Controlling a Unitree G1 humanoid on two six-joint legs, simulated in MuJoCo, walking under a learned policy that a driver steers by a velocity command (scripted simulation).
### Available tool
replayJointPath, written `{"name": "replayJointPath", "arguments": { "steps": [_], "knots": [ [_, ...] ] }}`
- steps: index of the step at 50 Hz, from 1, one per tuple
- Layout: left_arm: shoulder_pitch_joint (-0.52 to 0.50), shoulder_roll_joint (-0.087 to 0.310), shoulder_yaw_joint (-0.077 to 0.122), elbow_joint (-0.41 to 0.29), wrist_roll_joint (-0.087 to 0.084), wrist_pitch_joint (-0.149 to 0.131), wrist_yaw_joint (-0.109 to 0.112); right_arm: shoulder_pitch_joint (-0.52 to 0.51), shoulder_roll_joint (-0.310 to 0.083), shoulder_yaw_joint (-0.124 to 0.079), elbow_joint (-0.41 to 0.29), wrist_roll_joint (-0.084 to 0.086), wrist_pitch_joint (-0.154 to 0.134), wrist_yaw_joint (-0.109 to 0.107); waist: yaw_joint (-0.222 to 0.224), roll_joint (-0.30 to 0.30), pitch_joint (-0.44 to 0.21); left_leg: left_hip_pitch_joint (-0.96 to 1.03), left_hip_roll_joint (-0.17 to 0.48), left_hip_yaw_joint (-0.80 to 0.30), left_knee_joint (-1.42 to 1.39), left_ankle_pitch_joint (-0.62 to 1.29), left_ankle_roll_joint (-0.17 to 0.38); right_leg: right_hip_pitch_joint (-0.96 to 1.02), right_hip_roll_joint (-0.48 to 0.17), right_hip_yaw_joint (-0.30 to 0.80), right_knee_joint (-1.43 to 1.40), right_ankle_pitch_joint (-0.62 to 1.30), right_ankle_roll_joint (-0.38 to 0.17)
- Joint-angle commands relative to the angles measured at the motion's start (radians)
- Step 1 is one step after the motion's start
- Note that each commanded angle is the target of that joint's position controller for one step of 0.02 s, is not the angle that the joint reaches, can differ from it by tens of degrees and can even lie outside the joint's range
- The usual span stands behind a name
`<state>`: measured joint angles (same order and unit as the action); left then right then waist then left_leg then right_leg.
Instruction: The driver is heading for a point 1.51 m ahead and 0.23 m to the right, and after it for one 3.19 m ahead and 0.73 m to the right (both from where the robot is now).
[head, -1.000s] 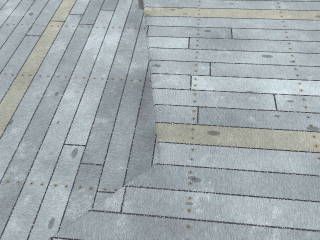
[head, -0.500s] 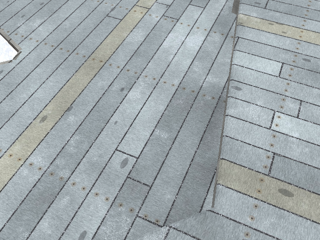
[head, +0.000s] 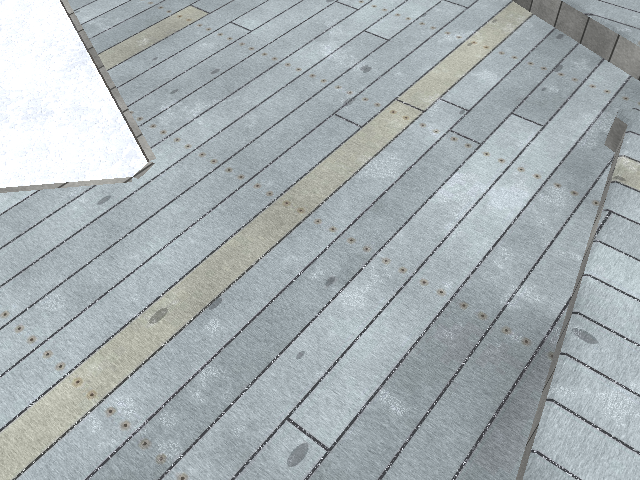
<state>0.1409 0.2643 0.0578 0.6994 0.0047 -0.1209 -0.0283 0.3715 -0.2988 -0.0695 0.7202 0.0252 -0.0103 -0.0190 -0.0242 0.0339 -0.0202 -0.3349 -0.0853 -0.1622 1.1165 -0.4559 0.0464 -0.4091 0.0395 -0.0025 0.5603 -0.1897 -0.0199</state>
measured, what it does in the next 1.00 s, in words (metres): goes down: left foot 0.13 m lower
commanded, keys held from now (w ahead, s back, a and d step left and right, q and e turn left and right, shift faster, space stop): w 0.60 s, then w+e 0.40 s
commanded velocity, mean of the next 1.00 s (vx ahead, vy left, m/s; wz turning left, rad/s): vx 0.50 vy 0.00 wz -0.03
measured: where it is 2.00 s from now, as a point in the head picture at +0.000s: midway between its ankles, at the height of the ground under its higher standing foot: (334, 299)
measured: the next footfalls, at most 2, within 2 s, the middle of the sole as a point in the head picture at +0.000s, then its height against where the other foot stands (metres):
left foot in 0.54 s outside the picture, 0.13 m lower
right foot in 1.04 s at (318, 406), level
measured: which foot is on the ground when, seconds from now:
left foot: up 0.00-0.52, down 0.54-1.00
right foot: down 0.00-0.54, up 0.56-1.00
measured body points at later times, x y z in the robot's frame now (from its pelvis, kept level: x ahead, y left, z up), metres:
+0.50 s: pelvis +0.26 +0.08 -0.05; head +0.28 +0.09 +0.40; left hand +0.17 +0.36 -0.18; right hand +0.52 -0.12 -0.12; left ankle +0.39 +0.23 -0.78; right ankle +0.06 -0.11 -0.73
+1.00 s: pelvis +0.54 +0.14 -0.13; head +0.57 +0.13 +0.32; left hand +0.79 +0.34 -0.21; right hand +0.50 -0.13 -0.27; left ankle +0.38 +0.24 -0.85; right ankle +0.70 +0.02 -0.84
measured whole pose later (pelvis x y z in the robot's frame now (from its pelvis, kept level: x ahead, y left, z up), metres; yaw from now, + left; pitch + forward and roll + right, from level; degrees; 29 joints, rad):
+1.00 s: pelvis +0.54 +0.14 -0.13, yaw -6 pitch +3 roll +1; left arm 0.04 0.23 0.05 0.69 -0.01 -0.04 -0.05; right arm 0.37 -0.24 -0.06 0.98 0.00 -0.07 -0.03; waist -0.07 -0.01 -0.01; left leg 0.08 -0.02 0.17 0.32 -0.44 0.01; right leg -0.64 -0.01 -0.03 0.64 -0.03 -0.08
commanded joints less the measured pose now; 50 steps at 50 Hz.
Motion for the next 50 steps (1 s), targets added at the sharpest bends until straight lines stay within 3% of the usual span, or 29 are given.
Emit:
{"name": "replayJointPath", "arguments": {
  "steps": [1, 2, 4, 6, 8, 9, 10, 11, 14, 16, 18, 21, 24, 25, 27, 28, 29, 30, 31, 32, 33, 34, 35, 36, 37, 39, 43, 47, 50],
  "knots": [
    [0.123, 0.102, 0.028, -0.007, 0.0, 0.007, -0.002, -0.069, -0.121, -0.035, -0.1, -0.014, -0.013, -0.002, 0.065, -0.083, 0.029, -0.395, 0.112, -0.02, 0.142, 0.106, -0.003, 0.307, -0.323, 0.442, -0.307, -0.103, -0.212],
    [0.115, 0.093, 0.023, -0.002, 0.004, 0.003, -0.003, -0.068, -0.101, -0.032, -0.102, -0.011, -0.014, 0.001, 0.046, -0.106, 0.038, -0.348, 0.137, -0.016, 0.086, 0.122, 0.002, 0.259, -0.292, 0.371, -0.319, -0.018, -0.2],
    [0.122, 0.093, 0.024, 0.02, -0.016, 0.001, -0.009, -0.052, -0.072, -0.029, -0.094, 0.0, -0.008, 0.009, 0.023, -0.138, 0.028, -0.332, 0.158, 0.009, -0.031, 0.14, 0.004, 0.251, -0.266, 0.317, -0.352, -0.002, -0.206],
    [0.144, 0.13, 0.032, 0.043, -0.025, 0.002, -0.004, -0.104, -0.048, -0.017, -0.112, -0.017, -0.01, 0.017, 0.034, -0.122, 0.032, -0.359, 0.175, 0.041, -0.148, 0.172, -0.008, 0.27, -0.284, 0.285, -0.38, 0.096, -0.233],
    [0.152, 0.171, 0.044, 0.055, -0.014, 0.008, 0.001, -0.129, -0.018, -0.004, -0.102, -0.029, -0.026, 0.028, 0.045, -0.076, -0.016, -0.282, 0.173, 0.098, -0.2, 0.313, -0.027, 0.254, -0.259, 0.195, -0.363, 0.205, -0.237],
    [0.167, 0.179, 0.047, 0.067, -0.003, 0.006, 0.005, -0.112, -0.031, -0.01, -0.089, -0.03, -0.035, 0.036, 0.043, -0.085, -0.042, -0.279, 0.188, 0.086, -0.162, 0.399, -0.027, 0.272, -0.279, 0.19, -0.329, 0.284, -0.238],
    [0.176, 0.17, 0.043, 0.074, -0.007, 0.007, 0.007, -0.129, -0.041, -0.013, -0.09, -0.026, -0.04, 0.04, 0.047, -0.084, -0.038, -0.307, 0.195, 0.087, -0.167, 0.421, -0.025, 0.287, -0.279, 0.175, -0.317, 0.324, -0.233],
    [0.265, 0.152, 0.039, 0.107, -0.016, 0.005, 0.017, -0.216, -0.071, -0.03, -0.115, -0.01, -0.048, 0.044, 0.078, -0.103, 0.001, -0.462, 0.214, 0.032, -0.191, 0.478, -0.022, 0.4, -0.292, 0.207, -0.294, 0.248, -0.226],
    [0.335, 0.154, 0.037, 0.13, -0.021, 0.009, 0.032, -0.32, -0.068, -0.03, -0.145, -0.008, -0.066, 0.054, 0.106, -0.112, 0.058, -0.608, 0.227, 0.02, -0.288, 0.504, -0.012, 0.499, -0.321, 0.236, -0.26, 0.183, -0.213],
    [0.33, 0.152, 0.033, 0.132, -0.026, 0.02, 0.057, -0.389, -0.035, -0.014, -0.15, -0.026, -0.081, 0.072, 0.117, -0.1, 0.088, -0.483, 0.203, 0.067, -0.44, 0.7, -0.022, 0.37, -0.268, 0.159, -0.218, 0.065, -0.174],
    [0.331, 0.144, 0.029, 0.128, -0.027, 0.039, 0.058, -0.4, -0.001, -0.003, -0.14, -0.019, -0.079, 0.097, 0.133, -0.101, 0.093, -0.311, 0.167, 0.105, -0.519, 0.804, -0.02, 0.233, -0.246, 0.116, -0.17, -0.023, -0.148],
    [0.319, 0.167, 0.038, 0.12, -0.033, 0.054, 0.058, -0.42, -0.004, 0.0, -0.138, 0.003, -0.066, 0.114, 0.134, -0.121, 0.119, -0.234, 0.162, 0.092, -0.577, 0.753, -0.007, 0.207, -0.255, 0.117, -0.083, -0.071, -0.119],
    [0.339, 0.149, 0.04, 0.138, -0.03, 0.079, 0.072, -0.375, -0.024, -0.001, -0.082, 0.009, -0.059, 0.107, 0.127, -0.096, 0.118, -0.221, 0.225, 0.052, -0.697, 0.777, -0.001, 0.318, -0.276, 0.122, 0.092, -0.045, -0.081],
    [0.341, 0.155, 0.041, 0.142, -0.025, 0.082, 0.069, -0.321, -0.046, -0.01, -0.051, 0.004, -0.063, 0.1, 0.104, -0.074, 0.084, -0.158, 0.221, 0.077, -0.734, 0.775, 0.003, 0.347, -0.266, 0.121, 0.192, 0.026, -0.077],
    [0.33, 0.142, 0.035, 0.155, -0.02, 0.073, 0.056, 0.023, -0.118, -0.046, 0.08, -0.023, -0.068, 0.078, -0.066, 0.0, -0.093, 0.359, 0.161, 0.192, -0.722, 0.814, 0.018, 0.144, -0.176, 0.046, 0.633, 0.092, -0.022],
    [0.439, 0.026, 0.016, 0.183, -0.008, 0.058, 0.043, 0.14, -0.145, -0.042, 0.132, -0.054, -0.069, 0.078, -0.062, 0.236, -0.217, 0.761, 0.287, 0.083, -0.44, 1.077, 0.07, -0.261, -0.082, 0.045, 1.121, -0.626, 0.042],
    [0.544, 0.007, -0.007, 0.175, -0.033, 0.017, 0.03, 0.19, -0.193, -0.045, 0.138, -0.041, -0.049, 0.077, -0.048, 0.401, -0.313, 0.85, 0.376, -0.111, -0.328, 1.234, 0.148, -0.479, -0.048, 0.168, 1.366, -0.677, 0.054],
    [0.513, 0.056, -0.001, 0.12, -0.068, -0.014, 0.036, 0.248, -0.268, -0.077, 0.174, -0.005, -0.031, 0.08, -0.064, 0.395, -0.419, 0.822, 0.487, -0.4, -0.577, 0.73, 0.265, -0.535, -0.032, 0.174, 1.395, -0.566, 0.057],
    [0.344, 0.059, -0.003, 0.068, -0.095, -0.014, 0.055, 0.157, -0.248, -0.069, 0.187, 0.003, -0.024, 0.068, -0.03, 0.149, -0.282, 0.687, 0.516, -0.518, -0.781, 0.25, 0.274, -0.652, -0.089, 0.07, 1.325, -0.421, 0.056],
    [0.224, 0.116, 0.004, 0.063, -0.089, -0.002, 0.076, 0.017, -0.15, -0.037, 0.127, -0.024, -0.047, 0.062, -0.042, 0.003, -0.186, 0.507, 0.514, -0.473, -0.811, 0.21, 0.27, -0.606, -0.142, 0.083, 1.224, -0.278, 0.033],
    [0.222, 0.109, 0.003, 0.066, -0.064, 0.02, 0.087, -0.077, -0.115, -0.019, 0.122, -0.036, -0.07, 0.063, 0.007, 0.003, -0.118, 0.357, 0.534, -0.439, -0.782, 0.365, 0.276, -0.553, -0.162, 0.096, 1.214, -0.23, 0.035],
    [0.235, 0.116, 0.017, 0.077, -0.041, 0.038, 0.084, -0.151, -0.043, 0.001, 0.124, -0.036, -0.092, 0.066, 0.059, -0.005, -0.058, 0.188, 0.475, -0.335, -0.788, 0.357, 0.216, -0.454, -0.199, 0.179, 0.992, -0.084, 0.007],
    [0.224, 0.101, 0.021, 0.085, -0.034, 0.051, 0.079, -0.176, -0.014, 0.007, 0.141, -0.04, -0.102, 0.064, 0.073, 0.083, 0.002, 0.096, 0.428, -0.23, -0.8, 0.425, 0.173, -0.399, -0.198, 0.189, 0.914, -0.068, -0.007],
    [0.202, 0.072, 0.021, 0.073, -0.031, 0.057, 0.071, -0.171, -0.023, 0.008, 0.155, -0.042, -0.11, 0.053, 0.081, 0.097, 0.06, 0.016, 0.371, -0.099, -0.844, 0.493, 0.139, -0.352, -0.19, 0.19, 0.743, -0.003, 0.01],
    [0.167, 0.055, 0.019, 0.064, -0.017, 0.056, 0.065, -0.146, -0.039, 0.004, 0.165, -0.048, -0.111, 0.039, 0.063, 0.106, 0.068, 0.022, 0.343, -0.031, -0.865, 0.567, 0.146, -0.333, -0.169, 0.166, 0.639, 0.048, 0.025],
    [0.12, 0.029, 0.013, 0.036, -0.015, 0.054, 0.048, -0.102, -0.053, 0.0, 0.192, -0.058, -0.109, 0.012, 0.059, 0.098, 0.048, 0.063, 0.326, 0.057, -0.882, 0.737, 0.143, -0.289, -0.144, 0.151, 0.454, 0.153, 0.023],
    [-0.04, -0.008, -0.003, -0.008, -0.017, 0.06, 0.009, -0.034, -0.078, -0.008, 0.215, -0.028, -0.099, -0.008, -0.006, 0.014, 0.066, 0.19, 0.324, 0.176, -0.921, 0.747, 0.096, -0.26, -0.103, 0.05, 0.187, 0.308, -0.01],
    [-0.164, -0.013, -0.005, -0.068, -0.019, 0.068, -0.018, 0.019, -0.089, -0.015, 0.233, -0.022, -0.069, -0.011, -0.042, -0.012, 0.101, 0.365, 0.346, 0.237, -0.873, 0.773, 0.067, -0.321, -0.079, -0.001, 0.092, 0.232, -0.047],
    [-0.131, 0.026, 0.014, -0.088, -0.015, 0.07, -0.032, -0.009, -0.133, -0.028, 0.212, -0.017, -0.047, -0.019, 0.01, 0.046, 0.031, 0.417, 0.348, 0.289, -0.696, 1.221, 0.047, -0.162, -0.001, -0.101, 0.082, 0.056, -0.096]
  ]
}}
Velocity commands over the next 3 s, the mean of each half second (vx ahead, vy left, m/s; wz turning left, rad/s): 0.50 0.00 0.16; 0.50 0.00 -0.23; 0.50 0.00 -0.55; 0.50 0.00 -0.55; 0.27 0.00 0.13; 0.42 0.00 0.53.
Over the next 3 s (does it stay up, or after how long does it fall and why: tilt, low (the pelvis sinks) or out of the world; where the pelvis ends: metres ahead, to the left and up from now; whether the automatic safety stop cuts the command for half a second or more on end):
stays up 1.42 -0.23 -0.12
